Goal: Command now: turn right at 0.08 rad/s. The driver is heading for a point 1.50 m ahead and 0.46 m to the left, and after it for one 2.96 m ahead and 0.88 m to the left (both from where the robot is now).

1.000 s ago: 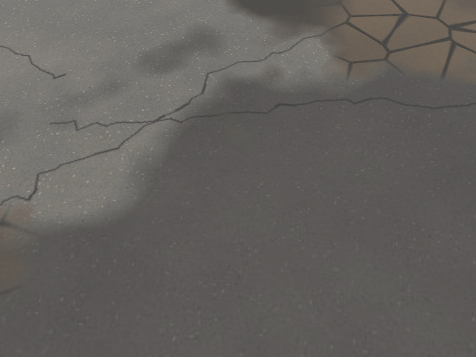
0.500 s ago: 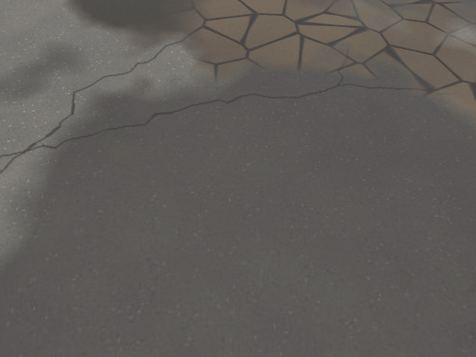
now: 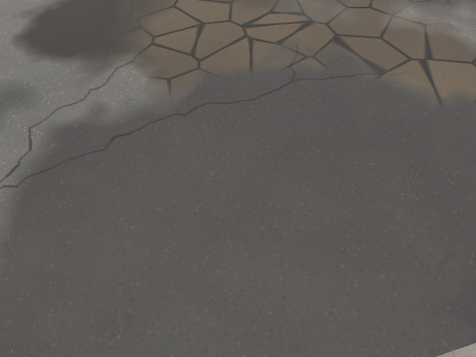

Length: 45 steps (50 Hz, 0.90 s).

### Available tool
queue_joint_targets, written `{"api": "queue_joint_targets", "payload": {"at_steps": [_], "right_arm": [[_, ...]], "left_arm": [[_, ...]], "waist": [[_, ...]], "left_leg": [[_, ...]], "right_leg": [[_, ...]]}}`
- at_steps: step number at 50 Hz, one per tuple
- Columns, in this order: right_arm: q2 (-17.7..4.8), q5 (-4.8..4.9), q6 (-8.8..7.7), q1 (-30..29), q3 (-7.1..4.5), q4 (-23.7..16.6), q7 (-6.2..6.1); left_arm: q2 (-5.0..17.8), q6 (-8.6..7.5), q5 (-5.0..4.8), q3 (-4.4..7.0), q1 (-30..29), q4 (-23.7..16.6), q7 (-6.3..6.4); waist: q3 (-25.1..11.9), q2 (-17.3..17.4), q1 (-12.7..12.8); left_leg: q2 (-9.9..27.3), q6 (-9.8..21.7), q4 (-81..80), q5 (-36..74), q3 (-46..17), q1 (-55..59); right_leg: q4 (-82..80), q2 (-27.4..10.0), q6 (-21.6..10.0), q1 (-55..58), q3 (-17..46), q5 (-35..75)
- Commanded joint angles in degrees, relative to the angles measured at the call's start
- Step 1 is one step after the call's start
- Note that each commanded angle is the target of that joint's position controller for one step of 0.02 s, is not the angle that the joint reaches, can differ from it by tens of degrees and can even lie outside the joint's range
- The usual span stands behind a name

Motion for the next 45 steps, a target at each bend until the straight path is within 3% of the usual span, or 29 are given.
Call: {"api": "queue_joint_targets", "payload": {"at_steps": [1,2,3,4,5,6,7,9,18,28,30,31,33,35,37,39,41,45], "right_arm": [[-2.7,0.01,-0.73,1.4,-0.42,-2.2,-0.01],[-3.3,-0.66,-0.86,1.4,-0.31,-2.0,0.01],[-5.4,-1.10,-0.90,1.2,-0.55,-2.4,-0.15],[-8.9,-0.59,-0.85,1.0,-1.35,-2.1,-0.29],[-7.8,-0.07,-0.98,0.3,-1.45,-1.5,-0.05],[-5.8,-0.30,-1.25,0.0,-0.94,-1.4,0.12],[-5.0,-0.73,-1.55,-0.2,-0.69,-1.0,0.03],[-4.3,-0.71,-2.26,0.1,-0.40,-0.4,-0.03],[-4.0,-0.40,-2.35,1.4,0.07,2.6,-0.80],[-3.0,-0.24,-2.12,2.0,0.38,6.8,-0.95],[-3.1,0.28,-1.83,3.3,0.20,8.2,-1.14],[-3.2,0.57,-1.78,3.0,0.10,8.1,-1.30],[-2.8,0.98,-2.71,2.6,0.25,7.5,-1.39],[-1.3,0.70,-4.29,1.9,0.64,7.4,-1.16],[-0.9,0.01,-4.93,3.3,0.70,7.7,-0.89],[-1.6,0.13,-4.83,5.5,0.66,8.8,-0.47],[-3.0,0.54,-4.49,6.6,0.45,9.7,-0.27],[-2.3,0.58,-3.78,6.5,1.08,10.7,0.21]], "left_arm": [[7.8,-0.42,-0.52,2.05,-2.8,-2.3,0.15],[7.3,-0.54,-0.66,1.93,-1.4,-1.4,0.02],[6.9,-0.83,-0.11,1.81,0.4,-0.6,-0.10],[7.7,-1.00,0.39,2.15,2.2,-0.2,-0.39],[7.7,-0.87,0.41,2.07,1.0,0.0,-0.26],[8.2,-0.74,0.18,2.18,-0.7,0.2,-0.05],[7.6,-0.57,-0.07,2.18,-1.2,0.3,0.27],[7.3,-0.02,-0.16,2.23,-0.6,1.1,0.62],[7.2,-0.02,-0.47,2.60,1.7,6.1,1.12],[7.3,-0.10,-0.71,2.60,3.7,12.3,1.80],[7.8,0.14,-1.24,2.88,5.4,13.9,2.00],[8.3,0.12,-1.53,3.07,5.6,14.1,2.07],[8.2,-0.99,-1.88,3.00,6.0,13.9,2.01],[7.7,-2.47,-1.78,2.81,5.6,14.2,1.81],[8.6,-2.97,-1.22,2.87,5.3,14.2,1.56],[6.8,-3.09,-1.23,2.30,5.2,14.6,1.33],[6.2,-2.92,-1.16,2.08,6.3,15.6,1.51],[6.2,-1.06,-1.46,1.70,7.7,17.7,1.66]], "waist": [[-5.1,-8.5,-0.8],[-5.0,-7.0,-0.8],[-4.8,-4.6,0.3],[-3.3,0.2,2.6],[-2.1,2.0,1.7],[-1.0,0.8,0.7],[-1.5,0.9,0.8],[-1.7,1.1,0.7],[-1.2,-2.0,0.4],[-0.4,-2.1,0.6],[-0.7,-2.3,0.8],[1.7,-2.3,1.0],[6.5,-3.0,1.2],[7.2,-4.4,1.3],[3.4,-6.3,0.6],[0.8,-2.7,0.3],[-2.4,1.3,0.6],[-4.9,-0.6,1.0]], "left_leg": [[-0.4,0.5,-11.0,9.9,0.8,4.9],[0.1,1.2,-15.4,18.8,-0.1,8.6],[2.4,2.1,-16.2,26.3,-2.7,11.0],[2.8,3.8,-13.6,25.5,-2.0,10.0],[1.7,5.2,-13.7,18.0,-1.7,6.0],[1.2,5.2,-14.8,15.7,-1.8,4.7],[1.1,4.8,-15.4,15.9,-1.8,4.6],[0.8,4.3,-15.2,17.4,-1.5,5.3],[-0.1,4.5,-14.8,15.9,-0.8,5.8],[-1.0,4.7,-15.4,16.2,-0.1,5.8],[-2.9,5.8,-14.5,0.9,1.5,4.8],[-3.1,6.8,-14.1,-8.4,1.1,2.1],[-2.2,8.6,-13.7,-16.3,-0.9,-2.5],[-3.0,8.5,-10.8,-5.4,0.1,-3.0],[-4.7,7.6,-7.6,6.9,2.0,-0.3],[-3.7,7.1,-7.9,18.6,0.4,4.5],[-1.6,8.3,-8.4,31.5,-2.1,7.3],[-0.3,8.6,-7.7,44.9,-2.4,9.3]], "right_leg": [[-4.8,-12.2,-8.2,3.1,10.0,22.5],[-5.0,-10.9,-6.1,1.7,9.7,16.8],[-4.5,-8.8,-3.6,0.2,8.9,9.0],[-5.2,-6.1,-2.0,-1.1,6.9,3.4],[-4.7,-4.3,-0.5,0.5,4.7,1.3],[-3.4,-4.0,0.0,0.9,4.2,1.1],[-2.9,-4.2,-0.1,1.3,3.9,2.5],[-2.4,-4.1,-0.2,1.3,3.8,5.6],[-2.3,-4.0,0.7,1.4,3.4,7.5],[-2.7,-3.9,1.1,2.1,2.9,8.6],[-2.3,-2.3,0.0,1.3,1.6,-8.6],[-2.6,-2.3,-1.0,-1.5,2.2,-19.4],[-4.2,-4.2,-3.1,-5.7,5.5,-28.7],[-4.5,-5.8,-4.1,-4.9,7.9,-19.8],[-3.3,-6.5,-4.6,-3.2,9.1,-5.9],[1.9,-3.8,-2.6,-2.6,4.6,6.0],[7.4,-1.4,0.9,-0.6,0.4,16.5],[6.2,-2.9,1.7,3.9,1.9,22.9]]}}
Velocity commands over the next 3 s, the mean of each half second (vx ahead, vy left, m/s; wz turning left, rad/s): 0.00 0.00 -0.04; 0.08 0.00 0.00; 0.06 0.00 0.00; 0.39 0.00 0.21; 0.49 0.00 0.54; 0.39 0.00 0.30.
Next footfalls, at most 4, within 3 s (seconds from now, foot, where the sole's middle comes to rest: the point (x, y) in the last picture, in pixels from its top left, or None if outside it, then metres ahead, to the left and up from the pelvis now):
0.06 left None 0.03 0.15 -0.78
2.06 left None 0.40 0.15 -0.78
2.56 right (232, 279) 0.73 0.06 -0.78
3.00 left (132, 270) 0.77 0.38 -0.78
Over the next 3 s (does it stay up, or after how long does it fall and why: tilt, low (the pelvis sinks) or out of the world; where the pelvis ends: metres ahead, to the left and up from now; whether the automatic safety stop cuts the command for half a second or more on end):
stays up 0.70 0.19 0.00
